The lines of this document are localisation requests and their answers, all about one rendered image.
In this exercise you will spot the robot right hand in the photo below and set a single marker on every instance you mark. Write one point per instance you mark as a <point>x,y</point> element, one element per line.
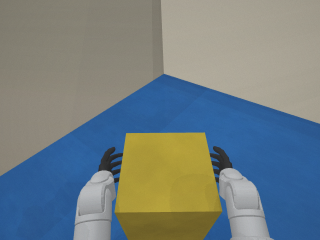
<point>223,159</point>

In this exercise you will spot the left robot forearm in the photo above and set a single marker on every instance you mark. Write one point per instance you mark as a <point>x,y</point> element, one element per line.
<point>94,208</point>

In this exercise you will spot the carton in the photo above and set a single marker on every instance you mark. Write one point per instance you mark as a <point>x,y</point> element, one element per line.
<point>167,188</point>

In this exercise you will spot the right robot forearm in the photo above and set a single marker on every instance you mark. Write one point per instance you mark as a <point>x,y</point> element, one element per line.
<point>244,208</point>

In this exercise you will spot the robot left hand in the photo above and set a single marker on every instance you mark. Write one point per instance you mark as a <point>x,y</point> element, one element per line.
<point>106,164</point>

